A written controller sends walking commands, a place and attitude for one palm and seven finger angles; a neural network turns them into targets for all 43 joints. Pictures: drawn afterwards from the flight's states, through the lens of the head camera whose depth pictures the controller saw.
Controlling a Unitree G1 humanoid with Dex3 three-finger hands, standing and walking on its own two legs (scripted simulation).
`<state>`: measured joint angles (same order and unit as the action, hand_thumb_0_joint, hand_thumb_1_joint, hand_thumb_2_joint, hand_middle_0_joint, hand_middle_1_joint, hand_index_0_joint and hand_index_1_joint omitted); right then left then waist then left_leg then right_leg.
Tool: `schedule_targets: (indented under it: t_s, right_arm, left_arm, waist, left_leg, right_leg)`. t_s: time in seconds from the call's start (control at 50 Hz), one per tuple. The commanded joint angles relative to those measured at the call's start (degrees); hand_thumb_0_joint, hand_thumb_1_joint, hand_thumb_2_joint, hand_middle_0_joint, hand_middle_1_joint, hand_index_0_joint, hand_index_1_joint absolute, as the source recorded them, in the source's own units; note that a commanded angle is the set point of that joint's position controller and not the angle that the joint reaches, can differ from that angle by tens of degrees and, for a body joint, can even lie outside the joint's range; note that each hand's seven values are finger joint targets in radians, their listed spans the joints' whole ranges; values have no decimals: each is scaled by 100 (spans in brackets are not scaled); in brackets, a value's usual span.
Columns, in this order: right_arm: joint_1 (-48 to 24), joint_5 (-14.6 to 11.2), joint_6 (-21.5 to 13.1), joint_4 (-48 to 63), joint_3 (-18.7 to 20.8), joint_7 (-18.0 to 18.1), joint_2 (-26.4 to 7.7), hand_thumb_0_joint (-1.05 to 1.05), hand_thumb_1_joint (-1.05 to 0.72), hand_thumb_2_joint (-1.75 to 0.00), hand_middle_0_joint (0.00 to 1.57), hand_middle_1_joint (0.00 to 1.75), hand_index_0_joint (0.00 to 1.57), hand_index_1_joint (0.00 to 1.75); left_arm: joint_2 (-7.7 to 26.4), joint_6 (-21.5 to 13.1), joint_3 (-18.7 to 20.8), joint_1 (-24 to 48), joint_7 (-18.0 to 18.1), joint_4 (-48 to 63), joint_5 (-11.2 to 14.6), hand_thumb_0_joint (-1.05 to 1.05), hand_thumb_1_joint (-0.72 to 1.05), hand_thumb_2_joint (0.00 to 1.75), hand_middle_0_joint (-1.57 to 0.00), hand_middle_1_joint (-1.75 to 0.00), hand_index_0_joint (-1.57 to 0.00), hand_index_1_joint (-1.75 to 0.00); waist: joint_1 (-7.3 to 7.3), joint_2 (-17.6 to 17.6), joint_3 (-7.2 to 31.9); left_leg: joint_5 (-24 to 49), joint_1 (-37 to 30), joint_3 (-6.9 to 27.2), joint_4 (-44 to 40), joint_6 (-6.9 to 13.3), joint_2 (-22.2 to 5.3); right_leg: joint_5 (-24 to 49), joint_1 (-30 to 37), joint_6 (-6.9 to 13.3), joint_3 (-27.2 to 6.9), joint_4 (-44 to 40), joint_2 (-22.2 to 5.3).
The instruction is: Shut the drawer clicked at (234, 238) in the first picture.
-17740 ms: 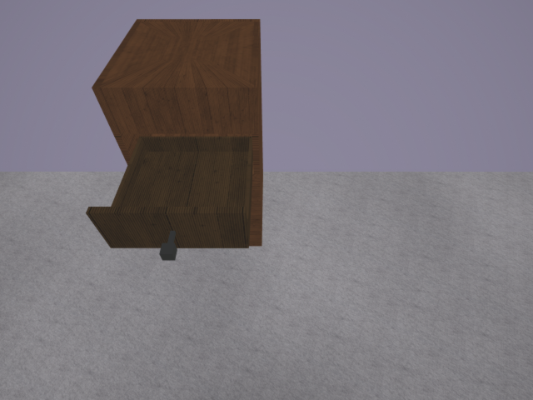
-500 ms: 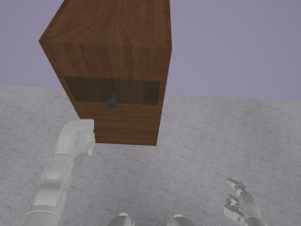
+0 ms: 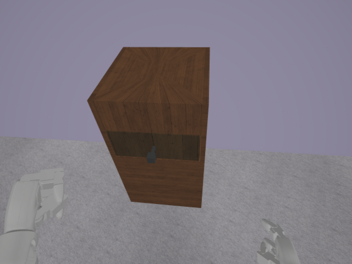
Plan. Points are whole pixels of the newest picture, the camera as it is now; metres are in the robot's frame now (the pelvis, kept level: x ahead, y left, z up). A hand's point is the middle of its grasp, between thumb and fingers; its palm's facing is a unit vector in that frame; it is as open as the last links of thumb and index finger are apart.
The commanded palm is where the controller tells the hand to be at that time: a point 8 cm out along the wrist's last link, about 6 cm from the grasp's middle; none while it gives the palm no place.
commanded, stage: draw the hand back to the body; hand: left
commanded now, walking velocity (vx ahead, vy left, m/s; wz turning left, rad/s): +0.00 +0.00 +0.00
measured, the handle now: (152, 154) +0.58 +0.17 -0.22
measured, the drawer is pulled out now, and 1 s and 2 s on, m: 0.00 0.00 0.00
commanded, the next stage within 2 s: step back with the hand held close in 0.28 s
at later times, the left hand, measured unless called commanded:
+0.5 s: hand (38, 203) +0.17 +0.23 +0.18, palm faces +0.39 -0.81 -0.43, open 3.3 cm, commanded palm +0.11 +0.27 +0.18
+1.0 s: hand out of the picture +0.12 +0.27 +0.17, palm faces +0.37 -0.79 -0.49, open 3.2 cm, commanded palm +0.06 +0.30 +0.18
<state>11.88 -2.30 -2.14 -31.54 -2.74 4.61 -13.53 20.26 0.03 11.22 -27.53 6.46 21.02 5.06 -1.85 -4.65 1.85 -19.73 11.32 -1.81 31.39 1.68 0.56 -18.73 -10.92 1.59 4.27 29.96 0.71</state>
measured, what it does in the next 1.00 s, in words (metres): shifts its weight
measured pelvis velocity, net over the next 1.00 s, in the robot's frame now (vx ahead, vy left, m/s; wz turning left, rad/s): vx -0.07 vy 0.03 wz -0.01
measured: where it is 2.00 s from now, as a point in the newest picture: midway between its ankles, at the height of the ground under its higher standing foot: outside the picture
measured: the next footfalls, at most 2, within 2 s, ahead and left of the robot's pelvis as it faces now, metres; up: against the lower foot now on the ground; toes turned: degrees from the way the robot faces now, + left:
right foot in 1.34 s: -0.08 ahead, -0.10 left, +0.00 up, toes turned +5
left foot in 1.82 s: -0.14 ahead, +0.13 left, +0.00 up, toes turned +3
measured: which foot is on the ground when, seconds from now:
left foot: down 0.00-1.00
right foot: down 0.00-1.00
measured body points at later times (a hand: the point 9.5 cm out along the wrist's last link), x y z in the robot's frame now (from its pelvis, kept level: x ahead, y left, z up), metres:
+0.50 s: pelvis -0.02 -0.01 +0.00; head -0.04 -0.04 +0.45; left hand +0.14 +0.27 +0.20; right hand +0.16 -0.24 -0.08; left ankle -0.03 +0.10 -0.73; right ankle -0.03 -0.10 -0.73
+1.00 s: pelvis -0.07 +0.03 +0.00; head -0.06 +0.01 +0.45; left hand +0.09 +0.31 +0.20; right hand +0.12 -0.21 -0.08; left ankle -0.03 +0.10 -0.73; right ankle -0.03 -0.10 -0.73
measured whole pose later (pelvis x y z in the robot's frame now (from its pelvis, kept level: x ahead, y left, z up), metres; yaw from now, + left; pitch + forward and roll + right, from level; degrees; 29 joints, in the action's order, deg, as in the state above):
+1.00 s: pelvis -0.07 +0.03 +0.00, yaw -1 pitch +0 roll +0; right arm 9.4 -0.7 -2.5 -31.7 0.1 4.3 -12.5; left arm 22.4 -12.3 21.6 -35.1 8.3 30.1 2.6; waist -0.6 -2.2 -1.2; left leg -12.6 17.6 -3.7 29.9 4.2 2.3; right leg -11.5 -17.9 -0.3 2.8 29.4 -1.2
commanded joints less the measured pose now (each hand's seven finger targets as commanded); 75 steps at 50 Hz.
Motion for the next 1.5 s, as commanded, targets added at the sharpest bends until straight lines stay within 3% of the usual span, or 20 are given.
schedule_targets:
  t_s: [0.0, 0.08, 0.16, 0.2, 0.3, 0.34, 0.38, 0.4, 0.42, 0.46, 0.54, 0.66, 0.76, 0.96, 1.06, 1.12, 1.22, 1.32, 1.4, 1.48]
  right_arm:
    - [-669, 37, -575, 885, 205, -19, -440, 0, -90, -90, 20, 30, 20, 30]
    - [-716, 40, -689, 837, 274, -51, -466, 0, -90, -90, 20, 30, 20, 30]
    - [-693, 23, -534, 692, 336, -47, -541, 0, -90, -90, 20, 30, 20, 30]
    - [-703, 37, -510, 723, 364, -2, -561, 0, -90, -90, 20, 30, 20, 30]
    - [-804, 106, -700, 821, 300, 40, -484, 0, -90, -90, 20, 30, 20, 30]
    - [-809, 122, -800, 772, 255, 39, -472, 0, -90, -90, 20, 30, 20, 30]
    - [-814, 111, -864, 737, 248, 43, -444, 0, -90, -90, 20, 30, 20, 30]
    - [-641, 134, -715, 868, 343, 10, -612, 0, -90, -90, 20, 30, 20, 30]
    - [-576, 150, -629, 646, 378, 8, -472, 0, -90, -90, 20, 30, 20, 30]
    - [-565, 155, -528, 612, 417, -25, -447, 0, -90, -90, 20, 30, 20, 30]
    - [-719, 150, -348, 671, 521, -76, -593, 0, -90, -90, 20, 30, 20, 30]
    - [-828, 139, -254, 942, 551, -43, -627, 0, -90, -90, 20, 30, 20, 30]
    - [-703, 151, -293, 967, 567, 42, -645, 0, -90, -90, 20, 30, 20, 30]
    - [-669, 164, -352, 833, 579, 27, -698, 0, -90, -90, 20, 30, 20, 30]
    - [-562, 221, -383, 875, 586, -13, -706, 0, -90, -90, 20, 30, 20, 30]
    - [-520, 264, -421, 867, 543, -14, -695, 0, -90, -90, 20, 30, 20, 30]
    - [-618, 252, -497, 969, 569, 47, -720, 0, -90, -90, 20, 30, 20, 30]
    - [-510, 264, -593, 791, 649, 30, -734, 0, -90, -90, 20, 30, 20, 30]
    - [-512, 323, -673, 605, 662, -27, -776, 0, -90, -90, 20, 30, 20, 30]
    - [-570, 330, -664, 623, 673, -81, -789, 0, -90, -90, 20, 30, 20, 30]
  left_arm:
    - [1027, -572, 986, 188, 137, 2035, 14, 0, 90, 90, -140, -160, -140, -160]
    - [1067, -681, 1269, -171, 108, 2219, 48, 0, 90, 90, -140, -160, -140, -160]
    - [488, -598, 859, -99, 3, 1097, 43, 0, 90, 90, -140, -160, -140, -160]
    - [688, -667, 1015, 67, 23, 1182, 30, 0, 90, 90, -140, -160, -140, -160]
    - [1060, -820, 1191, 224, 99, 2145, -21, 0, 90, 90, -140, -160, -140, -160]
    - [1139, -787, 1229, 171, 144, 2217, -35, 0, 90, 90, -140, -160, -140, -160]
    - [1039, -778, 1165, 98, 160, 2157, -44, 0, 90, 90, -140, -160, -140, -160]
    - [1816, -1099, 2078, 1022, 223, 2572, -66, 0, 90, 90, -140, -160, -140, -160]
    - [1351, -1132, 1806, 429, 201, 1664, -106, 0, 90, 90, -140, -160, -140, -160]
    - [1017, -1170, 1560, 8, 178, 1115, -161, 0, 90, 90, -140, -160, -140, -160]
    - [662, -1307, 1306, -789, 127, 1069, -162, 0, 90, 90, -140, -160, -140, -160]
    - [1257, -1477, 1729, -1078, 242, 2257, -157, 0, 90, 90, -140, -160, -140, -160]
    - [1360, -1520, 1830, -1109, 316, 2532, -151, 0, 90, 90, -140, -160, -140, -160]
    - [987, -1549, 1566, -670, 285, 1783, -268, 0, 90, 90, -140, -160, -140, -160]
    - [1072, -1635, 1477, -408, 322, 2305, -309, 0, 90, 90, -140, -160, -140, -160]
    - [1140, -1704, 1511, -460, 402, 2614, -311, 0, 90, 90, -140, -160, -140, -160]
    - [1290, -1840, 1917, -621, 409, 2701, -468, 0, 90, 90, -140, -160, -140, -160]
    - [1333, -1950, 2072, -991, 293, 2462, -349, 0, 90, 90, -140, -160, -140, -160]
    - [1259, -2026, 1906, -901, 194, 2581, -245, 0, 90, 90, -140, -160, -140, -160]
    - [1344, -1965, 1978, -1025, 184, 2714, -213, 0, 90, 90, -140, -160, -140, -160]
  waist:
    - [-63, -82, 514]
    - [-118, 223, 311]
    - [44, 723, -606]
    - [4, 778, -380]
    - [-151, -85, 532]
    - [-163, -269, 406]
    - [-139, -146, 188]
    - [121, 313, -383]
    - [198, 858, -575]
    - [221, 1100, -657]
    - [164, 268, -32]
    - [66, 280, 883]
    - [83, -86, 926]
    - [208, 336, -82]
    - [278, 746, -116]
    - [300, 367, 46]
    - [173, -769, 359]
    - [200, 73, 500]
    - [170, -322, 1023]
    - [137, -260, 1028]
  left_leg:
    - [2309, -488, 300, -458, -11, -246]
    - [2081, -503, 274, -532, 13, -256]
    - [1262, -253, 254, -604, 55, -251]
    - [1074, -295, 246, -601, 104, -211]
    - [1374, -569, 224, -576, 107, -157]
    - [1433, -503, 252, -585, 65, -164]
    - [1492, -460, 259, -624, 61, -182]
    - [973, 19, 407, -437, 149, -282]
    - [764, -22, 408, -169, 127, -232]
    - [695, -53, 372, -77, 98, -229]
    - [1428, -38, 484, -732, 167, -459]
    - [2179, 287, 652, -875, 203, -585]
    - [2470, 487, 789, -869, 183, -658]
    - [-821, 2154, 1072, -1491, 380, -797]
    - [-1006, 1539, 867, -627, 269, -392]
    - [-788, 1241, 960, -694, 256, -436]
    - [-1861, 3096, 1765, -2112, 590, -1302]
    - [637, 2089, 1470, -1256, 521, -1073]
    - [2705, 802, 1325, -1107, 477, -1251]
    - [2003, 1066, 1367, -1103, 623, -1507]
  right_leg:
    - [2124, 279, -18, -265, -515, -227]
    - [2078, 311, -24, -291, -621, -205]
    - [1328, -179, -77, -312, -877, -178]
    - [1108, -99, -97, -362, -912, -210]
    - [1469, 431, -38, -493, -805, -301]
    - [1533, 428, -10, -500, -846, -291]
    - [1585, 357, -6, -460, -847, -279]
    - [1709, -181, 17, -1395, -1323, -709]
    - [1523, -464, 87, -1533, -1518, -938]
    - [1366, -690, 107, -1493, -1641, -1071]
    - [1735, -133, -63, -842, -1003, -765]
    - [2346, 658, -114, -666, -408, -574]
    - [2432, 643, -111, -622, -104, -453]
    - [840, 608, -142, -873, -95, -342]
    - [-544, -462, 96, -1411, -1132, -723]
    - [-449, -664, 102, -1200, -1021, -681]
    - [755, 1349, -228, -573, 1040, 125]
    - [1527, 814, -134, -763, 656, 107]
    - [896, 237, -155, -695, 788, 133]
    - [260, 350, -169, -773, 779, 107]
